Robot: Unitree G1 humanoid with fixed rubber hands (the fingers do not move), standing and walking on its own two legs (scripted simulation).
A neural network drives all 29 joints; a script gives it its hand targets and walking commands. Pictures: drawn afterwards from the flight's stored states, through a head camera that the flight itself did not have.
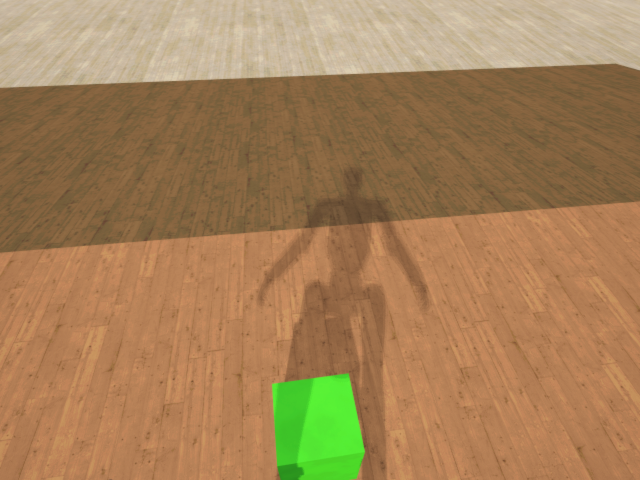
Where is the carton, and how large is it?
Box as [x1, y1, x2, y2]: [272, 373, 364, 479]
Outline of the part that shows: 348,373 272,384 277,467 280,479 356,478 364,450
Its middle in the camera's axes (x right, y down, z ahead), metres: -0.02 +0.52 +1.07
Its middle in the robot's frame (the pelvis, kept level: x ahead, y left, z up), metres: +0.42 +0.03 -0.66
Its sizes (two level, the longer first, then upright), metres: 0.210 0.200 0.250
